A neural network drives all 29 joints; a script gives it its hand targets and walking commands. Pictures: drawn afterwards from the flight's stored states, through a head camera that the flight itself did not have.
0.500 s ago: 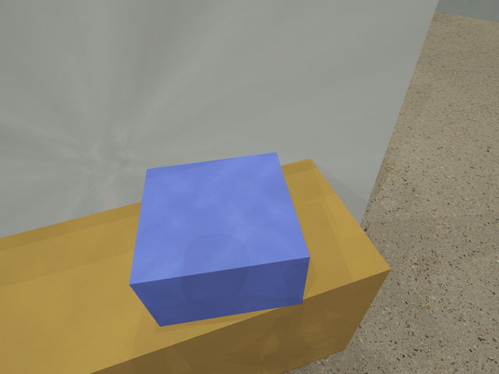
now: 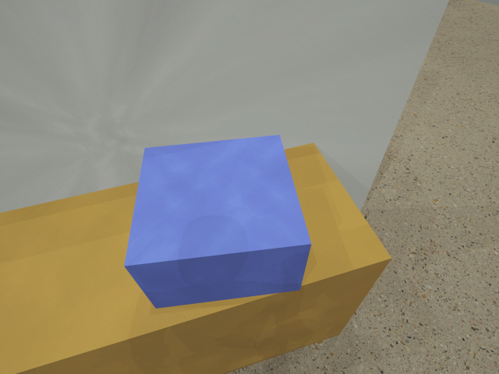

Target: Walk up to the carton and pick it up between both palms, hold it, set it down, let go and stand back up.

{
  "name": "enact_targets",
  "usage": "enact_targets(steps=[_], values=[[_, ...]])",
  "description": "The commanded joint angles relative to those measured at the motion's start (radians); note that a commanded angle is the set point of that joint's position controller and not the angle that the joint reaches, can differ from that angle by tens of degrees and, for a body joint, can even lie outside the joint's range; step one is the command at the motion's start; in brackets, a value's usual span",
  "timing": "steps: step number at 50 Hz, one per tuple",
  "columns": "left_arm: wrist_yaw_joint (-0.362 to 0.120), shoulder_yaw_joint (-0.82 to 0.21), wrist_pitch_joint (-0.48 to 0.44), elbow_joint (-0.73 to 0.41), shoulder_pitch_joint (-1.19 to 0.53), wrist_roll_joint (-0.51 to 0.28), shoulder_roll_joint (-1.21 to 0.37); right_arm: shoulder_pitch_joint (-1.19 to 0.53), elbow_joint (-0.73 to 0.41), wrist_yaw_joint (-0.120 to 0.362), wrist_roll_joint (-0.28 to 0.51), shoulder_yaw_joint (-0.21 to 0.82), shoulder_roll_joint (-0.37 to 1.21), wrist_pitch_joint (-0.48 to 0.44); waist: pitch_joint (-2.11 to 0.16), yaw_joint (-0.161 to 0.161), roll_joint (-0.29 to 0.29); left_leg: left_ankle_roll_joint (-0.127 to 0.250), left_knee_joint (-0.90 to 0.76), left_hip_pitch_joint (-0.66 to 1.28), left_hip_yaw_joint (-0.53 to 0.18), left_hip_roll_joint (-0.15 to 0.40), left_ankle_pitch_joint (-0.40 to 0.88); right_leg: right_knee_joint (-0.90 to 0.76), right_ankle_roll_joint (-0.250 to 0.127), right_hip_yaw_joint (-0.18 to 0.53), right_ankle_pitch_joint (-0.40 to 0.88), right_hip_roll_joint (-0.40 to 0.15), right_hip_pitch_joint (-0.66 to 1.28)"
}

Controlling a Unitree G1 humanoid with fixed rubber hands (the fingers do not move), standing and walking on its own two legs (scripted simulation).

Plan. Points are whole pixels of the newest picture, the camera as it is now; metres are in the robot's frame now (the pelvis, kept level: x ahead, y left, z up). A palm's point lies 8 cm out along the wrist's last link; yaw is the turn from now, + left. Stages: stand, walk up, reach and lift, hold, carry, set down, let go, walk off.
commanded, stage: reach and lift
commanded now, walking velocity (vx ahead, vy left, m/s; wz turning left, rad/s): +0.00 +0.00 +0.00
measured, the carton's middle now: (220, 217) +0.46 +0.07 -0.06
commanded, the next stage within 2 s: none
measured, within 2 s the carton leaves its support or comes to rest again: neither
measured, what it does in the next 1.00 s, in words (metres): shifts its weight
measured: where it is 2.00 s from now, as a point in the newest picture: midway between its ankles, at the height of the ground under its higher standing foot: outside the picture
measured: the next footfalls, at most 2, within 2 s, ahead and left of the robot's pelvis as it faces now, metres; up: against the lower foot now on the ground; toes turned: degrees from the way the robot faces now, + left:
none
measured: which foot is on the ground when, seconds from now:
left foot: down 0.00-1.00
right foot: down 0.00-1.00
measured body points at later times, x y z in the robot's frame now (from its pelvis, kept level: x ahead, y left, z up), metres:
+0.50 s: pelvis -0.04 -0.03 -0.03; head +0.02 -0.01 +0.42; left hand +0.13 +0.26 -0.12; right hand +0.12 -0.23 -0.14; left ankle -0.02 +0.07 -0.72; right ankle +0.01 -0.11 -0.72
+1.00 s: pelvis -0.06 -0.04 -0.01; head -0.08 -0.05 +0.44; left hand +0.12 +0.24 -0.07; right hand +0.15 -0.23 -0.09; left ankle -0.02 +0.08 -0.72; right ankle +0.01 -0.11 -0.72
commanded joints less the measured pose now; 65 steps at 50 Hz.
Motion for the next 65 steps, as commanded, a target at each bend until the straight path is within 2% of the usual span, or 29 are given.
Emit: enact_targets(steps=[1,3,4,5,6,8,10,12,15,17,21,23,27,29,31,32,36,38,41,43,45,48,51,54,56,59,61,63,65], values=[[-0.039,0.082,0.355,-0.417,-0.299,0.043,0.166,-0.294,-0.285,0.047,0.075,-0.057,-0.187,0.111,-0.295,0.044,0.007,-0.132,0.103,0.019,-0.108,0.103,0.224,0.052,-0.056,-0.076,0.234,-0.032,-0.087],[-0.069,0.117,0.455,-0.5,-0.211,0.118,0.149,-0.227,-0.246,0.025,0.162,-0.01,-0.199,0.161,-0.414,0.019,0.052,-0.163,0.2,0.197,-0.121,0.105,0.611,0.096,-0.041,-0.105,0.465,-0.004,-0.146],[-0.087,0.139,0.49,-0.52,-0.146,0.157,0.138,-0.187,-0.227,0.012,0.211,0.025,-0.211,0.18,-0.435,0.027,0.104,-0.176,0.226,0.246,-0.129,0.101,0.73,0.09,-0.042,-0.103,0.523,0.009,-0.136],[-0.109,0.154,0.513,-0.548,-0.08,0.176,0.114,-0.152,-0.226,-0.002,0.267,0.046,-0.229,0.198,-0.449,0.013,0.119,-0.187,0.235,0.303,-0.147,0.106,0.804,0.075,-0.053,-0.111,0.534,0.025,-0.145],[-0.129,0.177,0.521,-0.608,-0.029,0.21,0.131,-0.142,-0.266,-0.016,0.309,0.081,-0.232,0.2,-0.416,0.023,0.111,-0.19,0.216,0.335,-0.14,0.094,0.687,0.007,-0.062,-0.107,0.489,0.022,-0.134],[-0.153,0.187,0.53,-0.675,0.04,0.242,0.11,-0.105,-0.287,-0.04,0.327,0.11,-0.212,0.223,-0.259,0.011,0.082,-0.169,0.131,0.281,-0.127,0.067,0.51,-0.055,-0.058,-0.108,0.497,0.023,-0.091],[-0.158,0.189,0.493,-0.768,0.057,0.241,0.114,-0.101,-0.347,-0.057,0.31,0.116,-0.201,0.206,-0.193,-0.005,0.063,-0.145,0.082,0.203,-0.129,0.055,0.489,-0.066,-0.044,-0.11,0.514,0.031,-0.054],[-0.151,0.195,0.438,-0.789,-0.004,0.237,0.155,-0.122,-0.4,-0.06,0.271,0.112,-0.161,0.181,-0.099,-0.002,0.033,-0.117,0.04,0.14,-0.11,0.05,0.322,-0.108,-0.038,-0.092,0.363,0.018,-0.103],[-0.125,0.194,0.337,-0.795,-0.103,0.206,0.207,-0.125,-0.487,-0.056,0.216,0.09,-0.085,0.134,-0.03,0.002,0.068,-0.088,0.045,-0.011,-0.098,0.07,0.135,-0.105,-0.038,-0.056,0.193,-0.016,-0.146],[-0.108,0.166,0.278,-0.799,-0.176,0.164,0.218,-0.141,-0.506,-0.05,0.179,0.051,-0.063,0.092,-0.074,-0.02,0.126,-0.079,0.051,-0.098,-0.113,0.097,0.058,-0.061,-0.049,-0.056,0.128,-0.018,-0.109],[-0.078,0.17,0.192,-0.763,-0.233,0.086,0.264,-0.191,-0.595,-0.055,0.135,0.005,-0.043,0.032,-0.195,-0.015,0.12,-0.054,0.048,-0.239,-0.123,0.132,-0.103,0.008,-0.042,-0.034,0.081,-0.041,0.031],[-0.065,0.18,0.167,-0.748,-0.194,0.061,0.28,-0.173,-0.616,-0.068,0.124,0.001,-0.044,0.015,-0.249,-0.011,0.08,-0.042,0.041,-0.27,-0.121,0.133,-0.077,0.021,-0.035,-0.027,0.11,-0.04,0.116],[-0.071,0.189,0.155,-0.714,0.018,0.014,0.276,-0.033,-0.633,-0.088,0.168,0.055,-0.04,-0.003,-0.293,0.008,-0.005,-0.057,0.018,-0.087,-0.102,0.087,0.213,-0.043,-0.03,-0.042,0.278,-0.022,0.162],[-0.078,0.198,0.141,-0.676,0.061,0.008,0.255,-0.013,-0.62,-0.094,0.171,0.074,-0.042,-0.009,-0.238,0.022,-0.003,-0.057,-0.027,-0.047,-0.096,0.059,0.249,-0.1,-0.034,-0.034,0.277,-0.023,0.162],[-0.073,0.211,0.126,-0.646,0.105,0.034,0.234,0.04,-0.579,-0.082,0.178,0.085,-0.04,-0.015,-0.165,0.038,0.062,-0.06,-0.084,-0.026,-0.101,0.047,0.232,-0.129,-0.038,-0.043,0.226,-0.014,0.158],[-0.073,0.211,0.112,-0.625,0.09,0.036,0.237,0.044,-0.567,-0.079,0.169,0.086,-0.036,-0.018,-0.102,0.026,0.059,-0.057,-0.116,-0.033,-0.108,0.049,0.181,-0.157,-0.043,-0.046,0.161,-0.012,0.142],[-0.053,0.218,0.019,-0.589,-0.059,0.05,0.245,-0.04,-0.603,-0.062,0.132,0.068,0.0,-0.058,-0.021,0.042,0.074,-0.02,-0.17,-0.168,-0.119,0.063,-0.053,-0.18,-0.036,0.003,-0.034,-0.034,0.188],[-0.037,0.197,-0.032,-0.599,-0.13,0.042,0.235,-0.068,-0.622,-0.046,0.122,0.051,-0.009,-0.074,-0.027,0.033,0.123,0.004,-0.225,-0.31,-0.162,0.11,-0.225,-0.099,-0.022,-0.014,-0.004,-0.013,0.301],[-0.044,0.194,-0.093,-0.533,-0.193,0.043,0.204,-0.098,-0.61,-0.042,0.124,0.033,-0.017,-0.082,-0.056,0.014,0.159,0.036,-0.265,-0.499,-0.181,0.151,-0.351,-0.008,0.001,-0.013,0.031,0.003,0.479],[-0.048,0.191,-0.123,-0.535,-0.199,0.032,0.212,-0.099,-0.601,-0.05,0.133,0.041,-0.01,-0.087,-0.07,0.018,0.125,0.042,-0.226,-0.543,-0.174,0.148,-0.315,-0.008,-0.003,0.016,0.006,-0.013,0.524],[-0.056,0.184,-0.144,-0.528,-0.212,0.017,0.225,-0.097,-0.591,-0.065,0.135,0.045,0.012,-0.091,-0.044,-0.001,0.067,0.04,-0.19,-0.469,-0.145,0.121,-0.227,-0.068,-0.01,0.042,-0.057,-0.031,0.442],[-0.065,0.185,-0.145,-0.49,-0.237,-0.011,0.253,-0.131,-0.575,-0.084,0.146,0.068,0.048,-0.099,0.022,0.008,-0.061,0.009,-0.098,-0.209,-0.108,0.044,-0.064,-0.245,-0.037,0.106,-0.27,-0.097,0.171],[-0.072,0.172,-0.121,-0.454,-0.245,-0.028,0.254,-0.119,-0.537,-0.107,0.147,0.084,0.062,-0.095,0.09,-0.007,-0.128,-0.028,-0.066,0.061,-0.109,-0.01,0.034,-0.392,-0.049,0.15,-0.385,-0.149,-0.079],[-0.079,0.184,-0.117,-0.434,-0.221,-0.019,0.247,-0.154,-0.535,-0.115,0.15,0.087,0.024,-0.095,0.112,0.019,-0.047,-0.029,-0.149,0.036,-0.111,-0.004,0.005,-0.363,-0.038,0.091,-0.289,-0.108,0.007],[-0.078,0.187,-0.149,-0.444,-0.215,-0.006,0.232,-0.161,-0.54,-0.108,0.163,0.064,-0.006,-0.113,0.116,0.033,0.071,-0.02,-0.238,-0.094,-0.122,0.034,-0.073,-0.279,-0.03,0.034,-0.16,-0.058,0.183],[-0.066,0.186,-0.233,-0.407,-0.246,0.016,0.205,-0.199,-0.501,-0.082,0.157,0.034,-0.039,-0.151,0.091,0.029,0.162,0.001,-0.359,-0.297,-0.17,0.097,-0.237,-0.157,-0.003,-0.019,-0.017,0.009,0.432],[-0.057,0.186,-0.298,-0.388,-0.284,0.009,0.207,-0.217,-0.496,-0.07,0.16,0.04,-0.033,-0.18,0.033,0.034,0.142,0.015,-0.349,-0.347,-0.162,0.097,-0.226,-0.137,0.005,-0.008,-0.03,0.009,0.487],[-0.044,0.181,-0.359,-0.388,-0.292,-0.024,0.225,-0.227,-0.503,-0.06,0.176,0.049,-0.023,-0.215,0.022,0.035,0.073,0.013,-0.306,-0.312,-0.158,0.082,-0.156,-0.16,-0.003,0.009,-0.049,-0.008,0.426],[-0.04,0.168,-0.409,-0.344,-0.31,-0.059,0.254,-0.232,-0.477,-0.061,0.2,0.072,0.025,-0.245,-0.005,0.042,-0.024,-0.006,-0.19,-0.175,-0.126,0.034,-0.041,-0.243,-0.02,0.074,-0.171,-0.066,0.259]])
